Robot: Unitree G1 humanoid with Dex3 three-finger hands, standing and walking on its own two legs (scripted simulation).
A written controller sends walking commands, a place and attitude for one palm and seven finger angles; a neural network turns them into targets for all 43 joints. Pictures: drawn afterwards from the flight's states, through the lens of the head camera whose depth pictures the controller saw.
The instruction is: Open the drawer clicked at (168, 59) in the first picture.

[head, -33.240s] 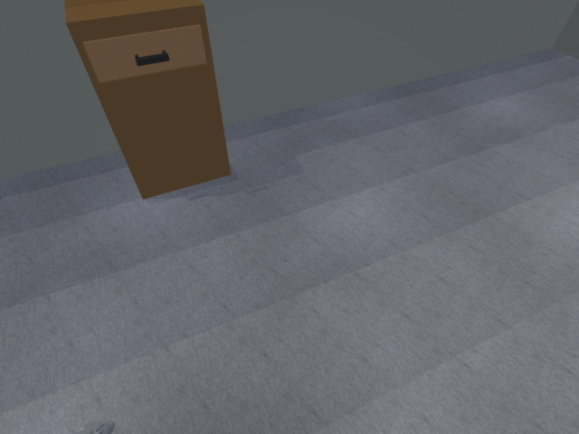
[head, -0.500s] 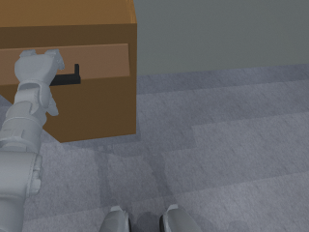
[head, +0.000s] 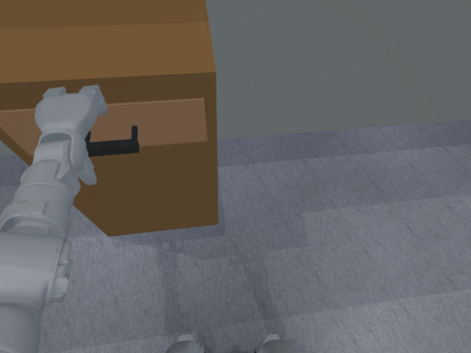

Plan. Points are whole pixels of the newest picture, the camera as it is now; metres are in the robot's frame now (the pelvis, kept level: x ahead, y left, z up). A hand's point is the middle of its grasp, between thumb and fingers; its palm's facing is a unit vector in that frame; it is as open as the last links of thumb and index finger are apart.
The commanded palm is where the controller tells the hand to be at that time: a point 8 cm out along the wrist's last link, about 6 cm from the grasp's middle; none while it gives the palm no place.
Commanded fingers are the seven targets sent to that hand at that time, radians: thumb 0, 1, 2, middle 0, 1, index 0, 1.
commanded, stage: lift the hand off the handle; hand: left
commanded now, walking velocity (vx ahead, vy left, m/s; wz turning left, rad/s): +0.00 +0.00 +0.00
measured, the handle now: (110, 140) +0.55 +0.23 -0.05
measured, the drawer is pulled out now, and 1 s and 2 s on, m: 0.00 0.00 0.00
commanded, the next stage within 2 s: draw the hand back to the body in 0.90 s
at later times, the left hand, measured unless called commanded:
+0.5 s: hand (80, 124) +0.50 +0.24 +0.06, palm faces -0.09 -0.04 -1.00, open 13.3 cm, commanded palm +0.50 +0.23 +0.13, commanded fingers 0.00 -0.50 0.30 -0.30 -1.20 -0.30 -1.20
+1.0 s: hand (75, 100) +0.51 +0.23 +0.11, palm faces -0.04 -0.02 -1.00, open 13.7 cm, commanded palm +0.49 +0.23 +0.15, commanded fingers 0.00 -0.50 0.30 -0.30 -1.20 -0.30 -1.20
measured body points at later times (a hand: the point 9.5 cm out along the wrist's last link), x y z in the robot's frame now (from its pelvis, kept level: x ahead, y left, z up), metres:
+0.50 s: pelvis +0.00 -0.01 +0.01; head +0.10 -0.01 +0.45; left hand +0.50 +0.24 +0.11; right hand -0.02 -0.28 -0.11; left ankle -0.01 +0.09 -0.69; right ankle -0.03 -0.13 -0.69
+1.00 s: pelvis +0.01 -0.01 +0.02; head +0.09 -0.01 +0.46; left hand +0.50 +0.22 +0.16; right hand +0.00 -0.28 -0.11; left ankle -0.01 +0.09 -0.69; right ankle -0.03 -0.13 -0.69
